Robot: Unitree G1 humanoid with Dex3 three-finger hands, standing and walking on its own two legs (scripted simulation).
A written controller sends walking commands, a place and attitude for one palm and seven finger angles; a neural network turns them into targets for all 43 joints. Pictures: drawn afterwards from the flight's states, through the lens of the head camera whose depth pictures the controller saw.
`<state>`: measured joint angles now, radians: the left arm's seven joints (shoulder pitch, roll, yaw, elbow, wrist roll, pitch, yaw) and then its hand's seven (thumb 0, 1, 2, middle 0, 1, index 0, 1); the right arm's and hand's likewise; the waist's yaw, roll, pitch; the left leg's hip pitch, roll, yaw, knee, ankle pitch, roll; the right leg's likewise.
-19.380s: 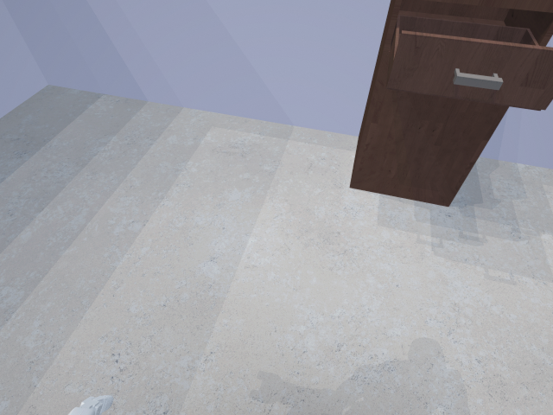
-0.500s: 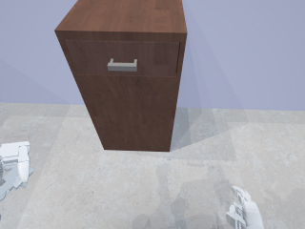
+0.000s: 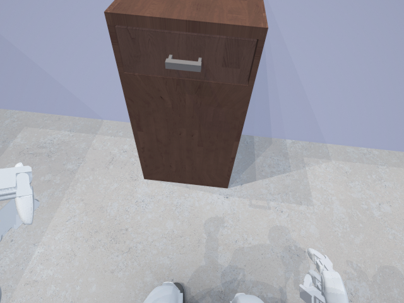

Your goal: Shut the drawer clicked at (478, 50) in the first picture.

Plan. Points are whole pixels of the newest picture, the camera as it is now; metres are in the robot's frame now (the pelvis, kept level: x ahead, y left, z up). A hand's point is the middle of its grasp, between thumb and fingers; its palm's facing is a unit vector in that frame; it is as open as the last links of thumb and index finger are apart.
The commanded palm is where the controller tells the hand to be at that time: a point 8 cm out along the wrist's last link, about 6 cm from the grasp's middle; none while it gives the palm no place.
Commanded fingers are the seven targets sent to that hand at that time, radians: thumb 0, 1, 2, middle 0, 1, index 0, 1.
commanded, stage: step back with the hand held close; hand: left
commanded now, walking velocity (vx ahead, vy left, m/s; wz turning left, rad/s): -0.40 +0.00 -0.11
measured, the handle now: (184, 62) +0.80 +0.09 +0.04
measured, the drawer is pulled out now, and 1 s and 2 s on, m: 0.00 0.00 0.00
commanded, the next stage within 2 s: stop stepping back and stand still in 0.08 s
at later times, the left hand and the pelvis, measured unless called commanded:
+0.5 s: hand out of the picture +0.10 +0.24 +0.20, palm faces +0.27 -0.86 -0.44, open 3.3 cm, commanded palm +0.05 +0.29 +0.20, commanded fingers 0.00 0.90 0.90 -1.40 -1.60 -1.40 -1.60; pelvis -0.10 +0.02 +0.03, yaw -4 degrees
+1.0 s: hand out of the picture +0.08 +0.24 +0.19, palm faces +0.30 -0.82 -0.48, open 3.3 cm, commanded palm none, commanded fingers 0.00 0.90 0.90 -1.40 -1.60 -1.40 -1.60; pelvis -0.13 +0.03 +0.01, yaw -4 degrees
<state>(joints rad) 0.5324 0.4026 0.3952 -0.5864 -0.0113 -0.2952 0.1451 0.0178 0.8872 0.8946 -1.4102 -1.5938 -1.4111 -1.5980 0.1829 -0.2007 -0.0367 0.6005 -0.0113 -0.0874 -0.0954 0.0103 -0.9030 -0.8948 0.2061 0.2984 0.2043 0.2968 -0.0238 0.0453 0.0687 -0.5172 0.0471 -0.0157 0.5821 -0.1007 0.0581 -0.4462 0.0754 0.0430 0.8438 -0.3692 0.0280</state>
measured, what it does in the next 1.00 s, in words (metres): walks backwards: right foot, then left foot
